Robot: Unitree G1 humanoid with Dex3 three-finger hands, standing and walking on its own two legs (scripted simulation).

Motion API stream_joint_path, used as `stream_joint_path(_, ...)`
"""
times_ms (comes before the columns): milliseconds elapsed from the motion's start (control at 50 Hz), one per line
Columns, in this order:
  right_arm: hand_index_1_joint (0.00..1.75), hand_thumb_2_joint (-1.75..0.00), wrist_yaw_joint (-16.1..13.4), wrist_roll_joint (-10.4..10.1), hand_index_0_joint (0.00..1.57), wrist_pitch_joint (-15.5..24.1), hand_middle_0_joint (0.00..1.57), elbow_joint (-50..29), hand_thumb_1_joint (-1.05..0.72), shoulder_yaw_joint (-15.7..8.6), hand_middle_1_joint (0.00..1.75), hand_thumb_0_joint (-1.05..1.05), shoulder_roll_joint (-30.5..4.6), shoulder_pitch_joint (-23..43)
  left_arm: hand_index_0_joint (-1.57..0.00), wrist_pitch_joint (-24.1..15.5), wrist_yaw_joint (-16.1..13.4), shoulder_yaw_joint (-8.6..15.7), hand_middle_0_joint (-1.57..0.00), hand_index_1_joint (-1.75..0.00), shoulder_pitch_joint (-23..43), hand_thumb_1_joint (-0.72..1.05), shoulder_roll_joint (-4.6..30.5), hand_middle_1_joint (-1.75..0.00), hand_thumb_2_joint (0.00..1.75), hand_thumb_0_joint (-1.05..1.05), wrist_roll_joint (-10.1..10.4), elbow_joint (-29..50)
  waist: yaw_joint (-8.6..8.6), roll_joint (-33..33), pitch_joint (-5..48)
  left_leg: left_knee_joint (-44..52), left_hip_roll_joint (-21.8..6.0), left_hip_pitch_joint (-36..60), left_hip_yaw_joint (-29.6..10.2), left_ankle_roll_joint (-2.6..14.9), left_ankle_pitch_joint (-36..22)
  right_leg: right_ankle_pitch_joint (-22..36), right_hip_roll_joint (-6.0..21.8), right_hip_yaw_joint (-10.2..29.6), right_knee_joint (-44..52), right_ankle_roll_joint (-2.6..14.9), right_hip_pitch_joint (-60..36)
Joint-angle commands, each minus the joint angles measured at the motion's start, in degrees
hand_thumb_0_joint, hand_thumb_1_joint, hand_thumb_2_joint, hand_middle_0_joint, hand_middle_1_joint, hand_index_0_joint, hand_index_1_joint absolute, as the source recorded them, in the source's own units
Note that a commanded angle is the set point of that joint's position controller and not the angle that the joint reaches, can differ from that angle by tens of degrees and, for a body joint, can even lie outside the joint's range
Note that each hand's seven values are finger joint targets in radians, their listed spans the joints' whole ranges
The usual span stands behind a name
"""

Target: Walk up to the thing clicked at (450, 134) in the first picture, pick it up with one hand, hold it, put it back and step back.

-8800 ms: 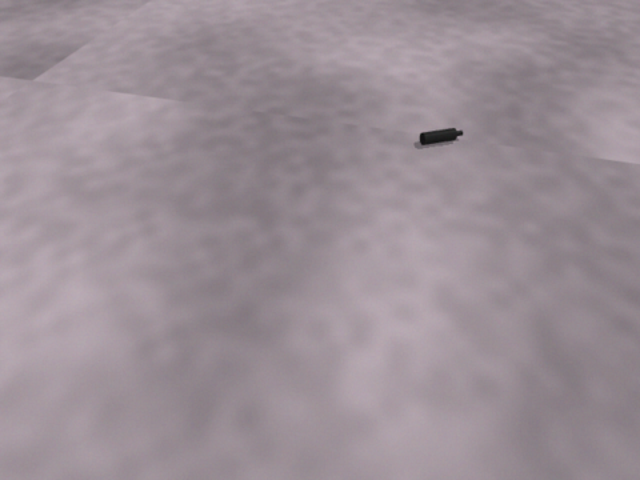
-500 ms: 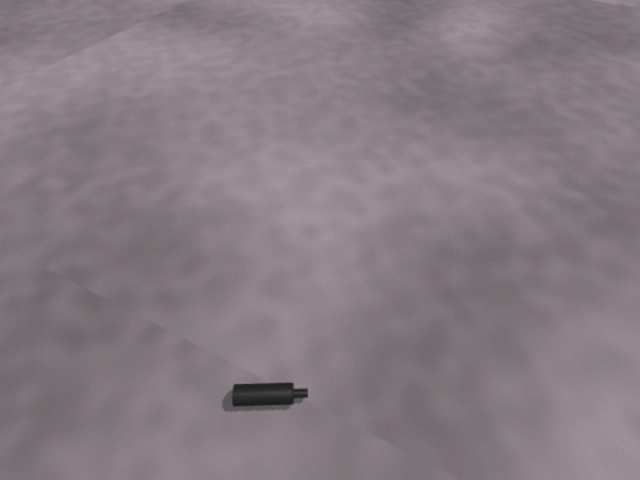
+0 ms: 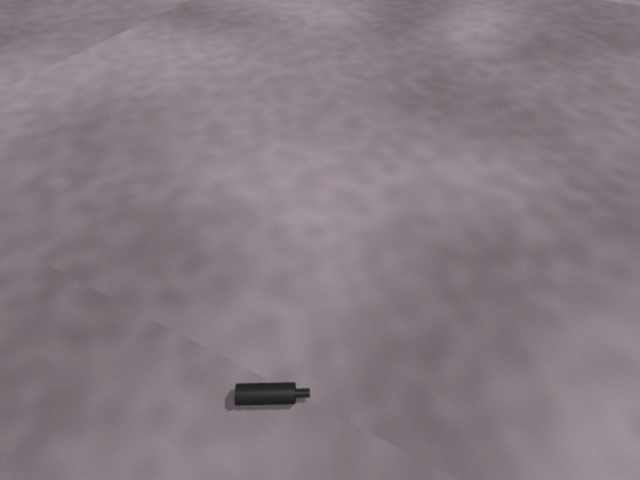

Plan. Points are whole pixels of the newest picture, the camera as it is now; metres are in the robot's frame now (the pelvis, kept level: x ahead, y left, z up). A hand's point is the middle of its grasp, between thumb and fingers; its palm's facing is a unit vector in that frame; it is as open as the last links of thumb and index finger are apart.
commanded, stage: stand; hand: left
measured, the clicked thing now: (273, 393) +0.51 +0.16 -0.75
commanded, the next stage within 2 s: walk up in 0.78 s
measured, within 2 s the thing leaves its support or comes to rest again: neither
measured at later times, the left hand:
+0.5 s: hand out of the picture +0.07 +0.25 -0.16, palm faces -0.03 -0.94 -0.34, open 7.3 cm
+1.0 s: hand out of the picture +0.09 +0.25 -0.16, palm faces -0.06 -0.93 -0.36, open 7.3 cm
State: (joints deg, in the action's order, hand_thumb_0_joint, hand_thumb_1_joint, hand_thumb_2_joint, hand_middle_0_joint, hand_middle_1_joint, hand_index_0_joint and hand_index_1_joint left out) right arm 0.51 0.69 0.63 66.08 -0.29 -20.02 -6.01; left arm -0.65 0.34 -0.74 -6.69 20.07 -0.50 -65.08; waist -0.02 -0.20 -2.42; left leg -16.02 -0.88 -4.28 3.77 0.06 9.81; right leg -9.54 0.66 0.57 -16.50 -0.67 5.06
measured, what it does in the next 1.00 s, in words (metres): lifts its right foot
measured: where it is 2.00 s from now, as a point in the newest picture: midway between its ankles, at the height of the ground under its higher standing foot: outside the picture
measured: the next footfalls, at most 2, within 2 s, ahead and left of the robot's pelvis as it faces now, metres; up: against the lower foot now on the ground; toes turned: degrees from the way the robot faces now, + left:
right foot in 1.08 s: +0.16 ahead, -0.21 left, +0.00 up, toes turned -3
left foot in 1.52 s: +0.13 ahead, +0.09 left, +0.00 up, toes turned -1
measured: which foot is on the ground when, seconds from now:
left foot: down 0.00-1.00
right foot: down 0.00-0.82, up 0.84-1.00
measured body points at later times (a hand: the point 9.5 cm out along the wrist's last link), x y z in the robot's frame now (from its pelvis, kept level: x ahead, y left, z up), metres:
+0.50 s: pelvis +0.00 +0.00 +0.00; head +0.01 +0.00 +0.45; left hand +0.07 +0.30 -0.13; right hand +0.07 -0.30 -0.14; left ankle -0.01 +0.11 -0.75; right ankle +0.00 -0.13 -0.75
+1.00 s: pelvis +0.02 -0.04 -0.01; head +0.03 -0.03 +0.44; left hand +0.09 +0.30 -0.13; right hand +0.05 -0.36 -0.13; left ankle -0.01 +0.11 -0.75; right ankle +0.06 -0.18 -0.72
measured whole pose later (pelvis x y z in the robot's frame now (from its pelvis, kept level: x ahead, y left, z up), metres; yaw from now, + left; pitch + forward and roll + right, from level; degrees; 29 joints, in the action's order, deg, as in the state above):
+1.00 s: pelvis +0.02 -0.04 -0.01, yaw -2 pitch -3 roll +2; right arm 0.1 2.5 2.7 59.4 -4.1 -21.6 -14.8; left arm 2.2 4.1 4.2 -11.5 24.9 -2.1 -58.8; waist -0.1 2.7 -4.4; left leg -20.3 -3.0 -1.7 5.4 -1.1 15.0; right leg -23.6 2.7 3.3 -43.6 1.1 20.1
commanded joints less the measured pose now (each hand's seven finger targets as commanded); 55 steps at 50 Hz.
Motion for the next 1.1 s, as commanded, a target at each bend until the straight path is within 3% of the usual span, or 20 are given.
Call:
stream_joint_path(0, 0.30, -0.90, -0.9, -0.2, 0.20, 1.3, 0.20, -3.6, -0.90, -2.4, 0.30, 0.00, -12.0, 2.6, -0.20, -1.3, -1.1, 2.4, -0.20, -0.30, 2.4, 0.90, 12.0, -0.30, 0.90, 0.00, 0.0, 3.7, -0.28, 0.0, 3.8, 1.6, -7.5, 1.2, -6.4, 0.95, -8.6, 9.9, 7.4, 5.3, 2.5, 1.75, 1.1)
stream_joint_path(380, 0.30, -0.90, -0.8, -0.1, 0.20, 1.3, 0.20, -3.7, -0.90, -2.2, 0.30, 0.00, -11.8, 2.1, -0.20, -1.4, -1.1, 2.4, -0.20, -0.30, 2.2, 0.90, 12.3, -0.30, 0.90, 0.00, 0.1, 3.5, -0.26, 1.0, 3.3, 2.1, -7.7, 0.2, -7.2, 1.01, -7.4, 8.0, 7.3, 4.8, 2.5, 1.68, 0.9)
stream_joint_path(560, 0.30, -0.90, -0.9, -0.2, 0.20, 1.4, 0.20, -3.9, -0.90, -2.4, 0.30, 0.00, -12.2, 1.5, -0.20, -1.5, -1.1, 2.5, -0.20, -0.30, 2.4, 0.90, 12.3, -0.30, 0.90, 0.00, 0.0, 3.7, -0.36, 0.3, 5.5, 1.1, -7.6, 1.5, -6.6, 1.24, -10.5, 11.9, 7.7, 4.9, 2.0, 1.86, -0.6)
stream_joint_path(740, 0.30, -0.90, -1.0, -0.1, 0.20, 1.4, 0.20, -4.0, -0.90, -2.3, 0.30, 0.00, -11.9, 1.5, -0.20, -1.3, -1.1, 2.5, -0.20, -0.30, 2.3, 0.90, 12.3, -0.30, 0.90, 0.00, 0.0, 3.6, -0.38, 0.3, 3.6, 1.9, -7.5, 0.4, -6.9, 0.94, -8.8, 9.0, 7.4, 4.6, 2.1, 1.90, 0.1)
stream_joint_path(760, 0.30, -0.90, -1.2, 0.5, 0.20, 2.1, 0.20, -5.8, -0.90, -5.0, 0.30, 0.00, -16.1, -4.6, -0.20, -0.5, 0.4, 5.7, -0.20, -0.30, 0.4, 0.90, 15.3, -0.30, 0.90, 0.00, -1.4, 6.9, -1.72, 2.9, 6.3, -0.7, -7.4, 6.5, -8.3, 4.31, 7.0, -5.7, 1.9, 1.8, -4.8, 3.26, 4.4)
stream_joint_path(780, 0.30, -0.90, -1.4, 0.8, 0.20, 2.3, 0.20, -4.8, -0.90, -6.1, 0.30, 0.00, -17.9, -8.8, -0.20, 0.2, 0.9, 5.6, -0.20, -0.30, 2.0, 0.90, 14.1, -0.30, 0.90, 0.00, -1.8, 7.5, -3.44, -0.8, 3.6, 2.6, -11.6, 10.0, -13.4, 7.19, 19.0, -14.9, 0.3, -0.7, -11.0, 3.23, 14.3)
stream_joint_path(800, 0.30, -0.90, -1.7, 0.9, 0.20, 2.5, 0.20, -4.8, -0.90, -7.4, 0.30, 0.00, -20.3, -10.1, -0.20, 0.9, 1.4, 5.7, -0.20, -0.30, 3.2, 0.90, 13.5, -0.30, 0.90, 0.00, -2.2, 8.7, -4.76, -4.5, -0.5, 7.3, -18.3, 10.9, -20.0, 10.87, 25.3, -18.0, 1.0, -0.7, -20.0, 2.45, 23.7)
stream_joint_path(820, 0.30, -0.90, -1.9, 1.0, 0.20, 2.8, 0.20, -5.8, -0.90, -8.0, 0.30, 0.00, -20.8, -10.1, -0.20, 1.4, 1.8, 6.3, -0.20, -0.30, 3.6, 0.90, 14.1, -0.30, 0.90, 0.00, -2.7, 9.8, -4.62, -3.3, -3.7, 9.2, -22.8, 6.9, -24.0, 13.23, 25.2, -19.7, 1.8, 3.2, -28.4, 1.84, 27.7)
stream_joint_path(840, 0.30, -0.90, -2.1, 1.1, 0.20, 3.2, 0.20, -7.4, -0.90, -8.3, 0.30, 0.00, -20.8, -8.2, -0.20, 1.7, 2.1, 6.7, -0.20, -0.30, 1.6, 0.90, 14.0, -0.30, 0.90, 0.00, -2.3, 10.2, -2.95, -2.8, -5.2, 9.8, -24.0, 3.6, -24.1, 14.02, 23.7, -18.2, 2.8, 5.7, -32.8, 1.98, 28.1)
stream_joint_path(880, 0.30, -0.90, -1.9, 1.3, 0.20, 3.9, 0.20, -9.6, -0.90, -7.8, 0.30, 0.00, -18.8, -6.5, -0.20, 1.5, 2.8, 7.1, -0.20, -0.30, 0.3, 0.90, 13.8, -0.30, 0.90, 0.00, -1.8, 10.9, -1.24, -2.9, -5.3, 7.7, -21.1, 3.2, -18.9, 12.78, 14.0, -15.9, 4.1, 7.7, -33.3, 2.18, 26.7)
stream_joint_path(940, 0.30, -0.90, -1.4, 1.8, 0.20, 3.8, 0.20, -12.7, -0.90, -7.8, 0.30, 0.00, -17.5, -4.6, -0.20, 1.2, 3.8, 7.0, -0.20, -0.30, -1.3, 0.90, 13.1, -0.30, 0.90, 0.00, -1.4, 12.0, -0.50, -8.0, -4.9, 4.2, -17.4, 2.2, -10.3, 11.41, 8.7, -14.4, 4.8, 4.5, -26.1, 1.45, 23.1)
stream_joint_path(960, 0.30, -0.90, -1.2, 2.0, 0.20, 3.7, 0.20, -13.7, -0.90, -7.8, 0.30, 0.00, -17.1, -2.6, -0.20, 1.2, 3.9, 6.9, -0.20, -0.30, -2.7, 0.90, 12.4, -0.30, 0.90, 0.00, -1.3, 11.9, 0.59, -9.9, -5.0, 3.3, -16.3, -2.0, -7.7, 10.32, 8.1, -12.0, 5.0, 3.3, -23.5, 1.32, 18.3)
stream_joint_path(1000, 0.30, -0.90, -0.6, 2.0, 0.20, 2.7, 0.20, -15.1, -0.90, -6.9, 0.30, 0.00, -15.4, -0.3, -0.20, 0.5, 3.4, 6.5, -0.20, -0.30, -5.3, 0.90, 11.1, -0.30, 0.90, 0.00, -1.1, 10.9, 1.63, -10.0, -4.2, -2.1, -12.5, -9.5, -2.9, 8.10, 4.4, -4.5, 2.3, -0.8, -16.1, 0.85, 7.4)
stream_joint_path(1020, 0.30, -0.90, -0.5, 1.5, 0.20, 2.0, 0.20, -15.7, -0.90, -6.5, 0.30, 0.00, -14.2, 0.4, -0.20, 0.1, 2.8, 6.7, -0.20, -0.30, -8.4, 0.90, 10.8, -0.30, 0.90, 0.00, -1.1, 9.4, 3.03, -8.2, -2.7, -7.4, -10.3, -13.5, -0.2, 6.63, 4.8, 1.8, 0.5, -2.8, -13.1, 0.58, 0.2)
stream_joint_path(1040, 0.30, -0.90, -0.5, 1.2, 0.20, 1.1, 0.20, -15.8, -0.90, -5.8, 0.30, 0.00, -12.1, -0.7, -0.20, -0.4, 2.0, 7.1, -0.20, -0.30, -12.0, 0.90, 11.9, -0.30, 0.90, 0.00, -1.1, 7.8, 3.77, -3.6, -1.0, -15.1, -6.7, -16.1, 2.0, 5.05, 8.0, 3.3, -1.8, -3.7, -12.4, 0.20, -4.9)
stream_joint_path(1060, 0.30, -0.90, -0.5, 1.0, 0.20, 0.3, 0.20, -15.6, -0.90, -4.7, 0.30, 0.00, -9.0, -3.3, -0.20, -0.6, 1.2, 8.2, -0.20, -0.30, -15.1, 0.90, 14.4, -0.30, 0.90, 0.00, -1.0, 6.9, 5.00, 5.5, 0.3, -24.1, -4.3, -18.4, 3.5, 3.51, 17.4, 2.5, 0.3, -0.3, -9.6, -0.19, -7.0)
stream_joint_path(1080, 0.30, -0.90, -0.5, 0.3, 0.20, -0.5, 0.20, -16.3, -0.90, -3.5, 0.30, 0.00, -6.6, -6.8, -0.20, -1.0, 0.1, 8.9, -0.20, -0.30, -15.2, 0.90, 18.7, -0.30, 0.90, 0.00, -1.5, 8.0, 4.25, 16.0, 1.0, -32.8, 1.0, -20.2, 2.2, 1.85, 28.1, -5.0, 9.6, 15.0, -0.4, 2.34, -2.5)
